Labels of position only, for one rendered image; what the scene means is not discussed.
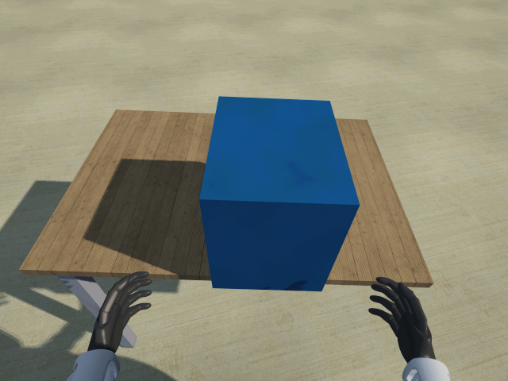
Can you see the left robot hand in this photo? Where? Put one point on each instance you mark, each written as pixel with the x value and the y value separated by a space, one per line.
pixel 115 311

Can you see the robot left forearm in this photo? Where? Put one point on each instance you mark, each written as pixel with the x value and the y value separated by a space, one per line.
pixel 96 365

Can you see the robot right forearm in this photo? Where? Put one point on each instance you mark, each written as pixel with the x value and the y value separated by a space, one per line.
pixel 425 369

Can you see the right robot hand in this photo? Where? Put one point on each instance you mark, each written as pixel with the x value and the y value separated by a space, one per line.
pixel 407 321

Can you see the table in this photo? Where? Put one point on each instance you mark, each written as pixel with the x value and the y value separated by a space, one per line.
pixel 134 206

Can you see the carton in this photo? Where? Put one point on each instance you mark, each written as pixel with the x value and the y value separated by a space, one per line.
pixel 277 197

